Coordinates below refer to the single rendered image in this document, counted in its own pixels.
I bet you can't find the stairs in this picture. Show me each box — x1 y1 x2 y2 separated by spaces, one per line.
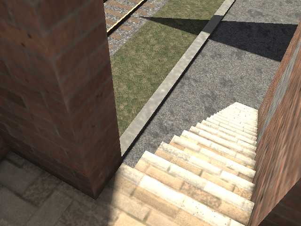
134 102 259 226

